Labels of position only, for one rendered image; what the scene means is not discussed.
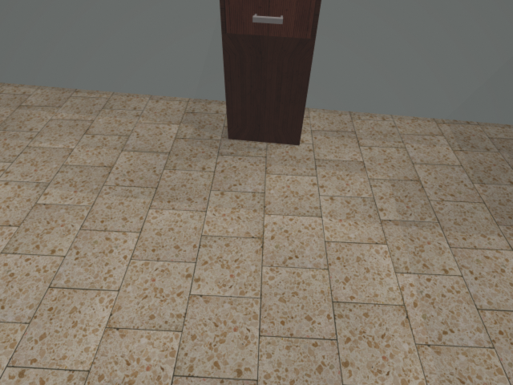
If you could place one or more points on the cabinet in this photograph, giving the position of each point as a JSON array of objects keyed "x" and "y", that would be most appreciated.
[{"x": 266, "y": 83}]

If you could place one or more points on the handle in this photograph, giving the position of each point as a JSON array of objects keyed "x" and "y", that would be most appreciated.
[{"x": 267, "y": 19}]

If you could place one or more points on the drawer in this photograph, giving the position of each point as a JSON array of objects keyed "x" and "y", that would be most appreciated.
[{"x": 297, "y": 17}]

